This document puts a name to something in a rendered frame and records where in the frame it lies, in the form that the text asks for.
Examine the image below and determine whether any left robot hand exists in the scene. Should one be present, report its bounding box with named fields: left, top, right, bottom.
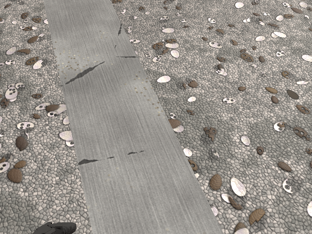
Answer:
left=32, top=221, right=77, bottom=234

